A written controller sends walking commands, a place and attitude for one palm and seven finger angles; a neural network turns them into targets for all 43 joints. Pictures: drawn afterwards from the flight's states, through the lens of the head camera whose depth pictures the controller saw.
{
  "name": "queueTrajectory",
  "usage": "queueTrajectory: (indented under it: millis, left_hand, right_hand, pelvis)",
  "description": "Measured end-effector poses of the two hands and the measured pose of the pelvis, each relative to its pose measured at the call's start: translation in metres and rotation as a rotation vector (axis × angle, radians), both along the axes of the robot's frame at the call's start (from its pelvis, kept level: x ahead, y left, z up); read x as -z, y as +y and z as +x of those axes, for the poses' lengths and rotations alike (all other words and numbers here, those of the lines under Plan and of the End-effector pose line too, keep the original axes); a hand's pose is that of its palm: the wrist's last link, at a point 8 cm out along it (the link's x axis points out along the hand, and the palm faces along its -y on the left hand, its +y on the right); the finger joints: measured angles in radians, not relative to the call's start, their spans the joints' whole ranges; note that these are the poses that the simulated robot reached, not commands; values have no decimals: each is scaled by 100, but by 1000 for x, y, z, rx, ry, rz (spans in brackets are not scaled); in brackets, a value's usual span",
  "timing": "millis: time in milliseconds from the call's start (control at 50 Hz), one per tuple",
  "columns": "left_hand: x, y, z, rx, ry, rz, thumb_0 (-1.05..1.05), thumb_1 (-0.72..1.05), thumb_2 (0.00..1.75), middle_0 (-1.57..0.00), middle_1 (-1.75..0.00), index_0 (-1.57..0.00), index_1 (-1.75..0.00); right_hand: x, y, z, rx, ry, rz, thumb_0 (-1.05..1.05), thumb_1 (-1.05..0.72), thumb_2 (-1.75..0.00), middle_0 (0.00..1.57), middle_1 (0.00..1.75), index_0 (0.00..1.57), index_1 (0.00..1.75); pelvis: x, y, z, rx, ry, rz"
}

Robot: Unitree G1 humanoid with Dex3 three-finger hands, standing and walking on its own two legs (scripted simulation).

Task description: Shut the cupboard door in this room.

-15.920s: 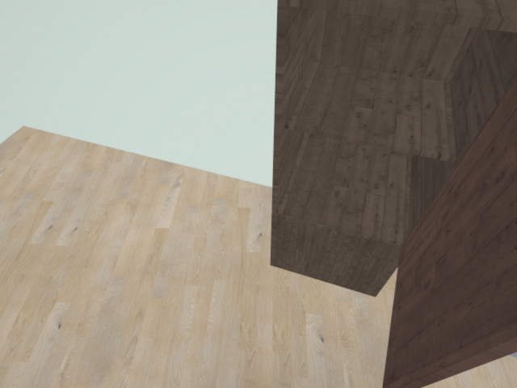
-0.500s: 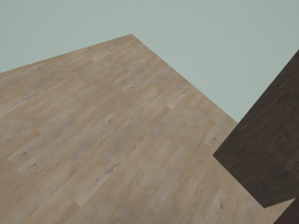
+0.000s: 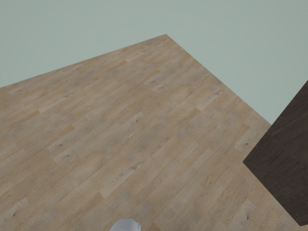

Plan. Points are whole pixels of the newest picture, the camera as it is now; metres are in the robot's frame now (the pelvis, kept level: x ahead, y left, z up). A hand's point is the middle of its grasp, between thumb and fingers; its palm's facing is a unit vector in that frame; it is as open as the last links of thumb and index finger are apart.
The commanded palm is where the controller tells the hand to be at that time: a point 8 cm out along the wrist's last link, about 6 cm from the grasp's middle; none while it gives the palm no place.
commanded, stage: turn or walk to find it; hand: left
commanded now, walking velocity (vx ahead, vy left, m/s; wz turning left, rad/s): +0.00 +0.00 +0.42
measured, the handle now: out of the picture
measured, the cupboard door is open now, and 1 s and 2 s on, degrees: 87 87 87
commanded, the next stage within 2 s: none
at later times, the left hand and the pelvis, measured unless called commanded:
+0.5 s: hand out of the picture -0.01 +0.28 -0.17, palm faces +0.23 -0.94 -0.24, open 7.4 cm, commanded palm none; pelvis -0.04 +0.05 +0.00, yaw +11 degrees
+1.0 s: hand out of the picture -0.05 +0.19 -0.15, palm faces +0.41 -0.87 -0.27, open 7.3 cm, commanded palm none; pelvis -0.05 -0.02 +0.00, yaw +25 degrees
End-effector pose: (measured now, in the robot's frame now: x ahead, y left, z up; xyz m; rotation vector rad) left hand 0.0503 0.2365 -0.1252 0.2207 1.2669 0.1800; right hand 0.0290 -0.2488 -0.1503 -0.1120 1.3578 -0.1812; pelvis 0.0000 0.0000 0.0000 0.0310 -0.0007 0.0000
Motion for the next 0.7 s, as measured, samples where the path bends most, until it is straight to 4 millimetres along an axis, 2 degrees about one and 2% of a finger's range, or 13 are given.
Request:
queueTrajectory:
  millis: [80,140,260,340,440,520,600,700]
  left_hand:
    - [4,4,-17,-35,-1,-15,0,90,89,-20,-30,-21,-30]
    - [10,14,-35,-71,12,-28,0,90,89,-20,-30,-21,-30]
    - [37,52,-77,-165,63,-52,0,90,89,-20,-30,-21,-30]
    - [36,73,-91,-203,90,-42,0,91,89,-20,-30,-21,-30]
    - [23,86,-87,-221,42,-33,0,91,89,-20,-30,-20,-30]
    - [14,88,-79,-229,-7,-19,0,91,89,-19,-30,-20,-30]
    - [8,81,-70,-232,-46,-7,0,91,89,-19,-30,-20,-30]
    - [1,59,-57,-231,-97,10,0,91,89,-19,-30,-20,-30]
  right_hand:
    - [-3,2,11,-55,2,-14,1,-91,-90,20,30,19,30]
    - [-6,11,28,-107,-20,-29,1,-91,-90,20,30,19,30]
    - [-13,46,70,-217,-139,-75,1,-91,-90,20,30,19,30]
    - [-27,68,79,-263,-184,-88,1,-91,-90,20,30,20,30]
    - [-33,83,72,-287,-184,-78,0,-90,-90,20,30,20,30]
    - [-30,85,57,-297,-153,-57,0,-90,-90,20,30,20,30]
    - [-22,77,39,-297,-103,-37,0,-90,-90,20,30,20,30]
    - [-6,54,17,-296,-32,-14,0,-90,-90,20,30,20,30]
  pelvis:
    - [0,4,-6,-37,1,0]
    - [3,11,-11,-61,4,-5]
    - [17,39,-21,-124,9,-34]
    - [11,48,-27,-136,-1,-43]
    - [1,55,-34,-170,-2,-58]
    - [-1,53,-38,-201,1,-57]
    - [-1,45,-42,-233,6,-53]
    - [3,26,-47,-277,17,-40]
